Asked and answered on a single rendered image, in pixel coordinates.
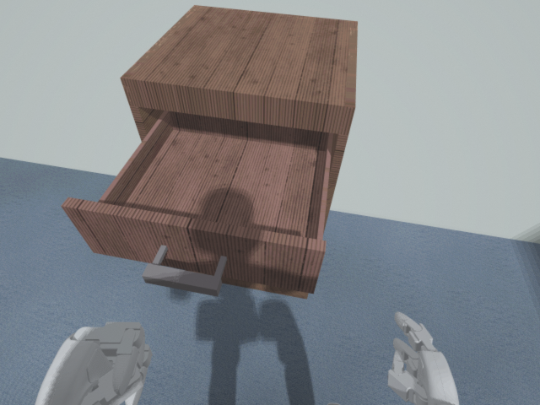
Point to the right robot hand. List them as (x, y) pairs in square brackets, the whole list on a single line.
[(428, 379)]

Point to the handle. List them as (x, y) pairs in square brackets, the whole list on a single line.
[(182, 279)]

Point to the cabinet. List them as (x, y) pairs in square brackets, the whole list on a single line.
[(269, 68)]

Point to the drawer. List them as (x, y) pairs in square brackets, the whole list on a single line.
[(207, 187)]

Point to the left robot hand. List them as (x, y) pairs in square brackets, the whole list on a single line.
[(111, 356)]

